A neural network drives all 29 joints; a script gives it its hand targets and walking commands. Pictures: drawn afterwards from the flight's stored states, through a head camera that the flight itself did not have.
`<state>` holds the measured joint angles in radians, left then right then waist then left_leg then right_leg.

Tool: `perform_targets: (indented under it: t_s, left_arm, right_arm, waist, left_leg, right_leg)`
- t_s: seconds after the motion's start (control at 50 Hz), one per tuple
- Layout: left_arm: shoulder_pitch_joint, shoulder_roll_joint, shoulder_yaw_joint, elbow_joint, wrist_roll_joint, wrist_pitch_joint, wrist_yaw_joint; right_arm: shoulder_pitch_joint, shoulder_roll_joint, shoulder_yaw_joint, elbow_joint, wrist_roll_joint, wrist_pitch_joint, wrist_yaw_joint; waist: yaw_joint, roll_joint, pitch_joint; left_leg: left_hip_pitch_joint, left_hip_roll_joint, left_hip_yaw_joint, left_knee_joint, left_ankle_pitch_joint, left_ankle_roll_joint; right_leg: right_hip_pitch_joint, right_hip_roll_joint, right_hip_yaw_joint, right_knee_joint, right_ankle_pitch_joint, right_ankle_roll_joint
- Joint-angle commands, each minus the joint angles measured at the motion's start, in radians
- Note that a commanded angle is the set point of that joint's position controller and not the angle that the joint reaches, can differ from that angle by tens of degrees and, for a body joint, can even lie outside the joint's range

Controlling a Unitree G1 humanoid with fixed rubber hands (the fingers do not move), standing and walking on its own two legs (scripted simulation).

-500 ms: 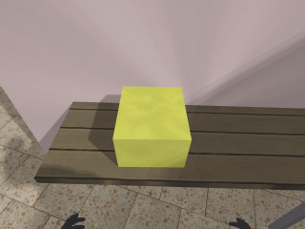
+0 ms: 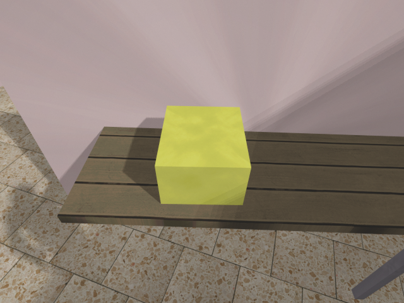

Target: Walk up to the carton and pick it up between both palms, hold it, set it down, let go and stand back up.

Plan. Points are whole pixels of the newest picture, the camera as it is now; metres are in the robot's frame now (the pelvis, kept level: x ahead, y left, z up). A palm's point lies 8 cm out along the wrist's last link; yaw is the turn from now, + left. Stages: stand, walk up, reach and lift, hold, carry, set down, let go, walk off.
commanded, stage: stand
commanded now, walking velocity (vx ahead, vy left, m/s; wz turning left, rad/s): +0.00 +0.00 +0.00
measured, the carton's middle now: (202, 152) +0.53 +0.01 -0.02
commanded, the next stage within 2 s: none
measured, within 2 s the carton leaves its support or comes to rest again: neither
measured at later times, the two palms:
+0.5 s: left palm out of the picture -0.05 +0.25 -0.14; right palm out of the picture -0.05 -0.24 -0.13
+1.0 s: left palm out of the picture -0.04 +0.27 -0.17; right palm out of the picture -0.12 -0.23 -0.15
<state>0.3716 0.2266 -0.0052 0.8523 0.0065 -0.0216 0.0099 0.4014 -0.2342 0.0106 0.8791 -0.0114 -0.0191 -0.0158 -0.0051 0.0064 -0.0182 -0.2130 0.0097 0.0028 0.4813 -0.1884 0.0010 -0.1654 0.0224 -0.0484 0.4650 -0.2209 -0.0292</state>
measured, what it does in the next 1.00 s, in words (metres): steps on the spot: left foot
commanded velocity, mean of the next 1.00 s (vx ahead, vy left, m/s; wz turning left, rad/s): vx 0.00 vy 0.00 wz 0.00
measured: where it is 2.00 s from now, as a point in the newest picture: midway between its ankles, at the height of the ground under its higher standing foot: outside the picture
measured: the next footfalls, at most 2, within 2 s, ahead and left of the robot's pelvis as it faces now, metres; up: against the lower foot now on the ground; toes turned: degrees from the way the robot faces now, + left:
left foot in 1.00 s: -0.04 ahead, +0.09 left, +0.00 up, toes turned +1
right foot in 1.30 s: +0.07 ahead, -0.10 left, +0.00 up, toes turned -4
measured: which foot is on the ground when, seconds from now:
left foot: down 0.00-0.86, up 0.88-0.98, down 1.00-1.00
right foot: down 0.00-1.00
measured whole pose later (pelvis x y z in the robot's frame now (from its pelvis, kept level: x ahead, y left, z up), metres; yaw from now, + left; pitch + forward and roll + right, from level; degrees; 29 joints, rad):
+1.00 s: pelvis -0.07 +0.02 -0.03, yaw +1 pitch -3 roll -3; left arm 0.36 0.19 0.07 0.96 0.02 0.06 0.04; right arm 0.56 -0.20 -0.07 0.88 -0.05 0.01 -0.02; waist -0.04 0.04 -0.09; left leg -0.27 0.00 0.02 0.77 -0.48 0.02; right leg -0.41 0.01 -0.10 0.72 -0.36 0.00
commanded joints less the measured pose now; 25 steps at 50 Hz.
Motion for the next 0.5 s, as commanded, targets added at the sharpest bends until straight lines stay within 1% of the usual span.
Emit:
perform_targets:
  t_s: [0.0, 0.08, 0.16, 0.26, 0.32, 0.38, 0.48]
  left_arm:
    - [0.014, 0.155, 0.043, -0.055, 0.001, -0.016, 0.006]
    - [0.032, 0.152, 0.049, -0.031, 0.003, -0.009, 0.006]
    - [0.049, 0.147, 0.055, -0.007, 0.007, -0.004, 0.006]
    - [0.063, 0.139, 0.059, 0.014, 0.006, -0.001, 0.008]
    - [0.064, 0.135, 0.063, 0.023, 0.006, 0.003, 0.009]
    - [0.064, 0.132, 0.068, 0.029, 0.005, 0.006, 0.010]
    - [0.069, 0.129, 0.079, 0.038, 0.007, 0.015, 0.011]
  right_arm:
    - [0.041, -0.137, -0.039, -0.053, -0.002, -0.014, -0.006]
    - [0.059, -0.135, -0.045, -0.036, -0.005, -0.009, -0.007]
    - [0.073, -0.135, -0.055, -0.021, -0.008, -0.006, -0.007]
    - [0.086, -0.124, -0.059, -0.011, -0.009, -0.005, -0.010]
    - [0.089, -0.122, -0.063, -0.007, -0.011, -0.001, -0.012]
    - [0.094, -0.113, -0.066, -0.003, -0.012, 0.001, -0.013]
    - [0.097, -0.111, -0.076, -0.001, -0.016, 0.007, -0.016]
  waist:
    - [0.003, -0.009, 0.174]
    - [0.006, 0.001, 0.195]
    - [0.009, 0.017, 0.207]
    - [0.009, 0.021, 0.188]
    - [0.009, 0.009, 0.187]
    - [0.007, 0.010, 0.177]
    - [0.008, 0.014, 0.183]
  left_leg:
    - [-0.104, 0.070, -0.113, -0.145, -0.242, 0.007]
    - [-0.143, 0.068, -0.127, -0.151, -0.318, 0.008]
    - [-0.180, 0.067, -0.144, -0.162, -0.378, 0.010]
    - [-0.185, 0.060, -0.153, -0.157, -0.382, 0.012]
    - [-0.185, 0.056, -0.155, -0.149, -0.392, 0.012]
    - [-0.176, 0.053, -0.154, -0.142, -0.387, 0.013]
    - [-0.192, 0.045, -0.156, -0.139, -0.435, 0.012]
  right_leg:
    - [-0.155, -0.113, 0.155, -0.178, -0.254, 0.012]
    - [-0.186, -0.111, 0.161, -0.173, -0.322, 0.010]
    - [-0.203, -0.103, 0.159, -0.158, -0.354, 0.011]
    - [-0.205, -0.101, 0.162, -0.144, -0.352, 0.012]
    - [-0.219, -0.099, 0.166, -0.144, -0.375, 0.013]
    - [-0.223, -0.099, 0.169, -0.141, -0.376, 0.013]
    - [-0.248, -0.091, 0.168, -0.133, -0.425, 0.013]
